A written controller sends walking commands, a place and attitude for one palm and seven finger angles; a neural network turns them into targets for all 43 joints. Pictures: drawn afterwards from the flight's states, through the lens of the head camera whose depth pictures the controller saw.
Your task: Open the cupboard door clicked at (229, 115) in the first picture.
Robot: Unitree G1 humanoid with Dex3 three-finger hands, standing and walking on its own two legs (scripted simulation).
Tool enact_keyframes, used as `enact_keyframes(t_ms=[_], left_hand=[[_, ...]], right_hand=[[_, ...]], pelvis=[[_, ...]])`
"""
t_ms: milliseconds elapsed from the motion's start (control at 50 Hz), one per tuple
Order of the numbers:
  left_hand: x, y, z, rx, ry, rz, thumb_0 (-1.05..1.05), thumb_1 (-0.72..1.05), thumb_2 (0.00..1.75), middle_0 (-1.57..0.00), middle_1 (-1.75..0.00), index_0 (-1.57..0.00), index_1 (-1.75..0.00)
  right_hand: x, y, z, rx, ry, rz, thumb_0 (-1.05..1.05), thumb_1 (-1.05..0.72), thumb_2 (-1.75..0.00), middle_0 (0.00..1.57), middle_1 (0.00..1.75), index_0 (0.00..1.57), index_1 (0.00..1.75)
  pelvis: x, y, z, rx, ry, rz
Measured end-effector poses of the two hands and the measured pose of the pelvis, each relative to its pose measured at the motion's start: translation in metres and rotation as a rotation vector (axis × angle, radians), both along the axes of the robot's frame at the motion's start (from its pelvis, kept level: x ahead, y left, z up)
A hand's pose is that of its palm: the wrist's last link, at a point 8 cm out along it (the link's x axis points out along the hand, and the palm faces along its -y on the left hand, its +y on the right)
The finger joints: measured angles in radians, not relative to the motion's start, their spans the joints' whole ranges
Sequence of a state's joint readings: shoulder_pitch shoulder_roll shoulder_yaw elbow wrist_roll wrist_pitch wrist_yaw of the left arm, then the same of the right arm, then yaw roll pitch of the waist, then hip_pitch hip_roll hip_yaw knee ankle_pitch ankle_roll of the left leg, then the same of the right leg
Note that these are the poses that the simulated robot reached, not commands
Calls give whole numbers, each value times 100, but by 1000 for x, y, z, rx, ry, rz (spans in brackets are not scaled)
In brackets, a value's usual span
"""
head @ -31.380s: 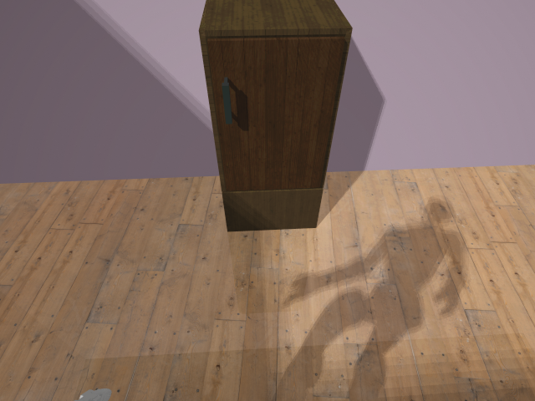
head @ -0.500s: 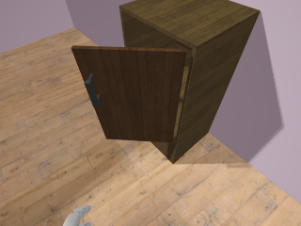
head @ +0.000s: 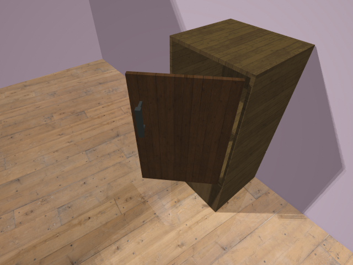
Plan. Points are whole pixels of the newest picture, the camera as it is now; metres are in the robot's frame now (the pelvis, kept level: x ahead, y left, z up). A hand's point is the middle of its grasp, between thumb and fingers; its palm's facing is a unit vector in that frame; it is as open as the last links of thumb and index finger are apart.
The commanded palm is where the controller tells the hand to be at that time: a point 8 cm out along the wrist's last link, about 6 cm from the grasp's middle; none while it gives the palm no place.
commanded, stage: come to a stop and stand still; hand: left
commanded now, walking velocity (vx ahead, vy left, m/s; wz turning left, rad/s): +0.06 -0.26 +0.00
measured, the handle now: (141, 119) +0.62 +0.18 -0.04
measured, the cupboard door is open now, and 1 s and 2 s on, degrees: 45 45 45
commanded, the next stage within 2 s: look again from close up in 0.50 s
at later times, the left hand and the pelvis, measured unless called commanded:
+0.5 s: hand out of the picture -0.04 +0.14 -0.16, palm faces +0.01 -0.99 -0.14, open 7.4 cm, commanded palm none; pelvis -0.04 -0.02 +0.01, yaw -1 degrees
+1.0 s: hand out of the picture +0.00 +0.17 -0.16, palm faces +0.01 -0.98 -0.21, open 7.3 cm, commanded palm none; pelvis -0.02 -0.01 +0.01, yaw -1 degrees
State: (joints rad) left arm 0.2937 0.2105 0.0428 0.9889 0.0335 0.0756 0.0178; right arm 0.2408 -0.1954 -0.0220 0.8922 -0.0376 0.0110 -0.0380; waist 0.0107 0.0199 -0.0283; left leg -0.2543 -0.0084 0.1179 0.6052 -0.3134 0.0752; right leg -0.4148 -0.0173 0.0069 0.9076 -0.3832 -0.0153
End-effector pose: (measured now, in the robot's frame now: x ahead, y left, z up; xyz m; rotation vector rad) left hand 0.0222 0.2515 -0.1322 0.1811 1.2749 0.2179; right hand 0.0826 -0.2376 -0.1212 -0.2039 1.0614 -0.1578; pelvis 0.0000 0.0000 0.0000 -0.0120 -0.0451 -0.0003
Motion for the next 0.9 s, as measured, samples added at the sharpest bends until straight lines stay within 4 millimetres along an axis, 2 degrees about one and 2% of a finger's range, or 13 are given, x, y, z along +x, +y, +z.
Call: enact_keyframes(t_ms=[80, 140, 300, 380, 440, 500, 620, 700, 780, 820, 900], left_hand=[[-19, 6, 5, -2, 16, -1, 0, 91, 90, -20, -30, -20, -30], [-29, 2, 7, -14, 34, -14, 0, 91, 90, -20, -30, -19, -30], [-43, -34, 6, -56, 29, -65, 0, 91, 90, -20, -30, -19, -30], [-58, -53, 4, -79, 18, -39, 0, 91, 90, -20, -30, -20, -30], [-66, -60, 3, -102, 33, -37, 0, 90, 90, -20, -30, -20, -30], [-66, -59, -1, -117, 40, -43, 0, 90, 90, -20, -30, -20, -30], [-51, -35, -18, -118, 37, -30, 1, 91, 90, -20, -30, -20, -30], [-40, -23, -10, -97, 40, -45, 1, 91, 90, -20, -30, -20, -30], [-29, -22, 0, -84, 24, -38, 0, 91, 90, -20, -30, -20, -30], [-26, -22, 2, -68, 20, -30, 1, 93, 90, -20, -30, -20, -30], [-25, -27, 4, -47, 20, -26, 1, 94, 90, -20, -30, -20, -30]], right_hand=[[-23, 10, -3, 20, 22, 2, 0, -91, -90, 20, 30, 20, 30], [-49, 8, -6, 25, 67, -18, 0, -91, -90, 20, 30, 21, 30], [-127, -26, -13, 9, 219, -110, 1, -91, -90, 20, 30, 21, 30], [-149, -37, -7, 4, 281, -127, 1, -91, -90, 20, 30, 20, 30], [-155, -38, 0, 7, 281, -141, 1, -91, -90, 20, 30, 20, 30], [-155, -32, 5, 10, 272, -150, 1, -91, -90, 20, 30, 20, 30], [-152, -1, -2, 4, 270, -129, 1, -91, -90, 20, 30, 20, 30], [-149, 23, -2, 42, 278, -127, 1, -91, -90, 20, 30, 20, 30], [-138, 41, -6, 90, 282, -97, 1, -91, -90, 20, 30, 20, 30], [-134, 44, -10, 100, 294, -81, 1, -92, -90, 20, 30, 20, 30], [-132, 37, -19, 116, 311, -87, 3, -94, -90, 20, 30, 21, 30]], pelvis=[[-12, 4, 2, 12, 13, -14], [-22, 3, 4, 12, 24, -22], [-41, -12, 5, 2, 40, -41], [-45, -19, 9, 4, 33, -34], [-44, -20, 12, 4, 31, -29], [-43, -17, 14, 4, 33, -20], [-38, -3, 2, -8, 39, -14], [-33, 3, 8, 7, 46, -23], [-28, 5, 13, 17, 52, -17], [-27, 4, 13, 23, 49, -15], [-25, 0, 10, 30, 34, -23]])
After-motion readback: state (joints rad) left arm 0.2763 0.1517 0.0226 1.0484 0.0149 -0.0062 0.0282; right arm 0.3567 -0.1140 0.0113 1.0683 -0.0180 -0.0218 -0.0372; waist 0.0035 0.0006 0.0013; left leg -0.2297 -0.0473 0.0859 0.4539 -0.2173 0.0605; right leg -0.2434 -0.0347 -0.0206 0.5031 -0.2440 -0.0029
